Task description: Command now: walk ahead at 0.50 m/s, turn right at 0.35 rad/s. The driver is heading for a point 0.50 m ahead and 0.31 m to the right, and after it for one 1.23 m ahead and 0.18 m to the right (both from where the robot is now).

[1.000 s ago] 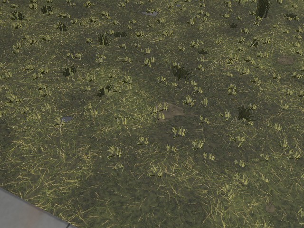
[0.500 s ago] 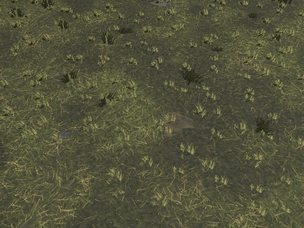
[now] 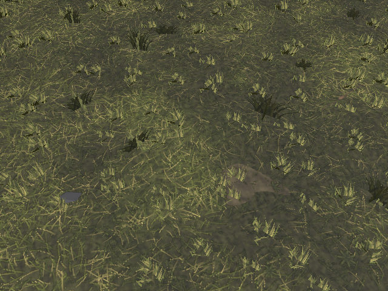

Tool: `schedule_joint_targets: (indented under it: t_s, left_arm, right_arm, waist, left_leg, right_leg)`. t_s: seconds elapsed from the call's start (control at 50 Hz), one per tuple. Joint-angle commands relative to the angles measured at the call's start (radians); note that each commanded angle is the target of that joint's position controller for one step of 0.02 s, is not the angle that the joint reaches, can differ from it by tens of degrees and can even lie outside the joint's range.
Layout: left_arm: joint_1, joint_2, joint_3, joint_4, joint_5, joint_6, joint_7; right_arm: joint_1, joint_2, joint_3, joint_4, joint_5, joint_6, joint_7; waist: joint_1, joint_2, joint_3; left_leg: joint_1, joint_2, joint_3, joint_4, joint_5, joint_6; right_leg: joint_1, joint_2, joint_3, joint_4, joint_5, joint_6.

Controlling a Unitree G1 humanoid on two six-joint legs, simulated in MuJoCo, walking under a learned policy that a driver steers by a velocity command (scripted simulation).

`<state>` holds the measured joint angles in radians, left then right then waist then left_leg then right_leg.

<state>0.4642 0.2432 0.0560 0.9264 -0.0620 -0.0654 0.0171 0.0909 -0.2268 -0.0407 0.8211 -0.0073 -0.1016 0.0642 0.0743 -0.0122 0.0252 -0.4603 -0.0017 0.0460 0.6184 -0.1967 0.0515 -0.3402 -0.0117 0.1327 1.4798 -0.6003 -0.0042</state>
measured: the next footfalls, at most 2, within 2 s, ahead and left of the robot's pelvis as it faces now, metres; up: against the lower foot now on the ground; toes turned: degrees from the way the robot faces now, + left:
right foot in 0.46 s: +0.37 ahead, -0.18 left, +0.00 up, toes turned -17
left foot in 0.96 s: +0.53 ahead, -0.03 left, +0.00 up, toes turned -39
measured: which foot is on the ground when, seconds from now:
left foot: down 0.00-0.46, up 0.48-0.94, down 0.96-1.00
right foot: up 0.00-0.44, down 0.46-0.96, up 0.98-1.00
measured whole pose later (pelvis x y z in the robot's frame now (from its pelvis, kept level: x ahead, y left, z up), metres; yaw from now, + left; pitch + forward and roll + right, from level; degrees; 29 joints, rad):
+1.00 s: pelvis +0.39 -0.08 +0.01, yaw -35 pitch +3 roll +0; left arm 0.19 0.30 0.09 0.63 -0.02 0.04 0.04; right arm 0.08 -0.26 -0.07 0.74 -0.02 -0.04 -0.02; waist 0.02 -0.03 0.00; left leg -0.39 -0.03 -0.07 0.53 -0.18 -0.01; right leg -0.37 0.16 0.24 0.71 -0.42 -0.04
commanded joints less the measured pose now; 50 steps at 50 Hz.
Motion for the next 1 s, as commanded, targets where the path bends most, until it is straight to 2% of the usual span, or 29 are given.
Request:
schedule_joint_targets:
  t_s: [0.02,0.04,0.06,0.08,0.1,0.14,0.22,0.32,0.36,0.38,0.42,0.44,0.46,0.48,0.5,0.52,0.54,0.56,0.58,0.6,0.64,0.72,0.78,0.84,0.9,0.94,0.96,0.98,1.0]
  left_arm:
    - [-0.052,0.109,0.023,-0.125,0.011,-0.01,0.033]
    - [-0.025,0.079,0.023,-0.115,0.035,0.014,0.035]
    - [-0.02,0.043,0.025,-0.118,0.043,0.033,0.033]
    - [-0.024,0.037,0.03,-0.122,0.043,0.038,0.033]
    - [-0.049,0.04,0.033,-0.133,0.046,0.039,0.031]
    - [-0.107,0.051,0.04,-0.152,0.049,0.033,0.023]
    - [-0.245,0.02,0.032,-0.182,0.047,0.021,-0.008]
    - [-0.44,-0.002,0.017,-0.265,0.048,0.027,-0.044]
    - [-0.481,0.006,0.018,-0.301,0.044,0.027,-0.058]
    - [-0.481,0.017,0.023,-0.314,0.042,0.027,-0.065]
    - [-0.389,0.063,0.046,-0.31,0.052,0.026,-0.07]
    - [-0.238,0.109,0.071,-0.275,0.054,0.021,-0.068]
    - [-0.101,0.193,0.105,-0.245,0.058,0.024,-0.046]
    - [-0.123,0.328,0.118,-0.255,0.067,0.024,-0.029]
    - [-0.053,0.289,0.102,-0.289,0.075,0.023,-0.031]
    - [-0.096,0.236,0.086,-0.288,0.08,0.023,-0.032]
    - [-0.178,0.193,0.076,-0.291,0.055,0.023,-0.03]
    - [-0.251,0.162,0.067,-0.307,0.044,0.026,-0.027]
    - [-0.295,0.148,0.062,-0.322,0.052,0.03,-0.025]
    - [-0.317,0.154,0.063,-0.334,0.064,0.032,-0.027]
    - [-0.313,0.178,0.071,-0.334,0.071,0.029,-0.023]
    - [-0.278,0.189,0.075,-0.322,0.048,0.051,0.009]
    - [-0.271,0.191,0.075,-0.326,0.046,0.073,0.024]
    - [-0.267,0.19,0.076,-0.331,0.051,0.087,0.029]
    - [-0.275,0.184,0.074,-0.346,0.046,0.094,0.027]
    - [-0.316,0.174,0.068,-0.365,0.033,0.097,0.029]
    - [-0.296,0.139,0.058,-0.375,0.041,0.097,0.03]
    - [-0.207,0.087,0.046,-0.381,0.05,0.094,0.029]
    - [-0.206,0.16,0.063,-0.392,0.054,0.084,0.025]
  right_arm:
    - [0.144,-0.157,-0.041,-0.012,-0.023,-0.001,-0.03]
    - [0.095,-0.124,-0.035,-0.003,-0.022,-0.014,-0.026]
    - [0.077,-0.108,-0.031,0.016,-0.025,-0.02,-0.023]
    - [0.064,-0.105,-0.033,0.025,-0.017,-0.025,-0.028]
    - [0.084,-0.116,-0.037,0.037,-0.016,-0.03,-0.037]
    - [0.132,-0.123,-0.046,0.057,-0.017,-0.033,-0.06]
    - [0.183,-0.131,-0.055,0.072,-0.005,-0.012,-0.091]
    - [0.259,-0.162,-0.068,0.092,0.004,0.016,-0.1]
    - [0.27,-0.175,-0.073,0.094,0.012,0.03,-0.099]
    - [0.254,-0.191,-0.077,0.089,0.014,0.035,-0.098]
    - [0.217,-0.225,-0.084,0.072,0.022,0.048,-0.105]
    - [0.191,-0.231,-0.084,0.062,0.027,0.052,-0.108]
    - [0.178,-0.226,-0.08,0.042,0.022,0.043,-0.107]
    - [0.276,-0.082,-0.036,-0.008,-0.034,0.013,-0.085]
    - [0.244,-0.155,-0.039,-0.009,-0.002,-0.021,-0.065]
    - [0.126,-0.175,-0.049,-0.042,0.036,-0.027,-0.064]
    - [0.102,-0.156,-0.044,-0.051,0.029,-0.021,-0.074]
    - [0.099,-0.16,-0.05,-0.036,0.007,-0.006,-0.089]
    - [0.12,-0.174,-0.06,-0.04,-0.001,0.015,-0.094]
    - [0.137,-0.171,-0.064,-0.044,-0.003,0.036,-0.096]
    - [0.146,-0.138,-0.059,-0.051,-0.01,0.055,-0.102]
    - [0.059,-0.122,-0.05,-0.087,-0.011,0.07,-0.109]
    - [-0.024,-0.125,-0.048,-0.117,-0.002,0.077,-0.105]
    - [-0.072,-0.132,-0.049,-0.14,0.003,0.074,-0.099]
    - [-0.066,-0.145,-0.054,-0.152,0.009,0.058,-0.089]
    - [0.002,-0.151,-0.061,-0.139,0.011,0.043,-0.079]
    - [0.04,-0.19,-0.073,-0.134,0.002,0.04,-0.079]
    - [0.012,-0.272,-0.089,-0.15,-0.018,0.052,-0.087]
    - [0.08,-0.24,-0.087,-0.134,-0.037,0.059,-0.083]
  waist:
    - [-0.1,0.06,-0.179]
    - [-0.057,0.035,-0.103]
    - [-0.028,0.086,-0.051]
    - [-0.017,0.114,-0.032]
    - [-0.022,0.126,-0.026]
    - [-0.037,0.096,-0.026]
    - [-0.078,0.057,-0.01]
    - [-0.143,0.047,0.063]
    - [-0.142,0.054,0.073]
    - [-0.125,0.064,0.065]
    - [-0.06,0.106,-0.007]
    - [0.021,0.104,-0.084]
    - [0.089,0.034,-0.172]
    - [-0.037,-0.259,-0.28]
    - [0.037,-0.147,-0.514]
    - [0.049,-0.084,-0.408]
    - [0.002,-0.016,-0.276]
    - [-0.039,0.028,-0.192]
    - [-0.083,0.019,-0.163]
    - [-0.109,0.005,-0.153]
    - [-0.125,-0.021,-0.167]
    - [-0.1,-0.054,-0.196]
    - [-0.073,-0.081,-0.175]
    - [-0.058,-0.116,-0.148]
    - [-0.063,-0.15,-0.146]
    - [-0.114,-0.148,-0.145]
    - [-0.108,-0.093,-0.175]
    - [-0.033,0.179,-0.194]
    - [-0.063,0.324,-0.219]
  left_leg:
    - [0.409,0.474,-0.612,-0.332,-0.072,0.242]
    - [0.248,0.421,-0.503,-0.362,0.027,0.212]
    - [0.145,0.359,-0.372,-0.378,0.059,0.176]
    - [0.115,0.313,-0.277,-0.405,0.09,0.157]
    - [0.132,0.305,-0.228,-0.412,0.188,0.155]
    - [0.205,0.297,-0.142,-0.414,0.33,0.153]
    - [0.327,0.256,0.006,-0.431,0.363,0.106]
    - [0.45,0.285,0.087,-0.416,0.336,0.084]
    - [0.504,0.307,0.108,-0.374,0.415,0.074]
    - [0.51,0.308,0.129,-0.332,0.543,0.065]
    - [0.508,0.288,0.167,-0.13,0.958,0.039]
    - [0.456,0.255,0.182,0.07,1.007,0.012]
    - [0.247,0.2,0.188,0.358,0.741,-0.053]
    - [-0.2,0.005,0.13,0.763,-0.407,-0.124]
    - [-0.26,-0.029,-0.119,0.889,-0.495,-0.118]
    - [-0.322,0.016,-0.147,0.865,-0.405,-0.1]
    - [-0.335,0.054,-0.13,0.759,-0.312,-0.092]
    - [-0.288,0.079,-0.118,0.688,-0.269,-0.1]
    - [-0.198,0.095,-0.125,0.636,-0.233,-0.101]
    - [-0.141,0.089,-0.12,0.595,-0.216,-0.102]
    - [-0.094,0.063,-0.107,0.51,-0.168,-0.113]
    - [-0.12,0.035,-0.129,0.343,-0.043,-0.138]
    - [-0.122,0.015,-0.15,0.227,0.005,-0.142]
    - [-0.102,-0.011,-0.167,0.136,-0.032,-0.138]
    - [-0.034,-0.034,-0.17,0.022,-0.087,-0.12]
    - [0.12,-0.026,-0.15,-0.208,0.069,-0.088]
    - [0.274,0.085,-0.211,-0.245,0.222,-0.048]
    - [0.424,0.306,-0.425,-0.221,0.577,0.083]
    - [0.453,0.445,-0.622,-0.246,0.709,0.247]
  right_leg:
    - [-0.466,-0.103,-0.005,0.087,0.298,0.002]
    - [-0.388,-0.134,0.02,-0.012,0.353,0.003]
    - [-0.335,-0.144,0.036,-0.096,0.362,0.012]
    - [-0.312,-0.147,0.03,-0.173,0.366,0.013]
    - [-0.326,-0.144,0.031,-0.221,0.399,0.017]
    - [-0.37,-0.136,0.044,-0.333,0.47,0.013]
    - [-0.399,-0.1,-0.015,-0.591,0.66,-0.018]
    - [-0.433,-0.084,-0.117,-0.739,0.644,-0.046]
    - [-0.431,-0.069,-0.151,-0.767,0.547,-0.067]
    - [-0.383,-0.049,-0.179,-0.787,0.49,-0.085]
    - [-0.199,0.04,-0.259,-0.809,0.406,-0.12]
    - [0.007,0.084,-0.264,-0.897,0.49,-0.149]
    - [0.3,0.031,-0.138,-0.966,0.741,-0.198]
    - [0.682,-0.275,0.335,-0.909,1.189,-0.382]
    - [0.762,-0.37,0.571,-1.005,1.153,-0.481]
    - [0.683,-0.324,0.421,-1.025,1.18,-0.427]
    - [0.525,-0.267,0.303,-1.04,1.109,-0.365]
    - [0.361,-0.227,0.242,-1.074,1.061,-0.328]
    - [0.22,-0.201,0.204,-1.106,1.044,-0.313]
    - [0.134,-0.184,0.186,-1.12,1.05,-0.302]
    - [0.062,-0.156,0.139,-1.126,1.124,-0.298]
    - [0.088,-0.123,0.148,-1.106,0.992,-0.255]
    - [0.096,-0.106,0.204,-1.102,0.769,-0.219]
    - [0.112,-0.102,0.273,-1.081,0.66,-0.212]
    - [0.155,-0.1,0.342,-1.024,0.742,-0.202]
    - [0.137,-0.054,0.348,-0.964,0.733,-0.156]
    - [0.055,-0.006,0.312,-0.881,0.58,-0.111]
    - [-0.13,0.141,0.138,-0.679,0.14,-0.044]
    - [-0.269,0.172,0.064,-0.455,-0.124,0.011]
Velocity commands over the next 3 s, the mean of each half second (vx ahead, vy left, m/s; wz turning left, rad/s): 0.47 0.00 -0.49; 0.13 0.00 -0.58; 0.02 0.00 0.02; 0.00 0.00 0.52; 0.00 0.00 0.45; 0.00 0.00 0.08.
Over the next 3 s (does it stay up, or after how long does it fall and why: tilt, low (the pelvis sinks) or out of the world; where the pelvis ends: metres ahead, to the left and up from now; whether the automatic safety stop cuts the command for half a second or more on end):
stays up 0.40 -0.04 0.02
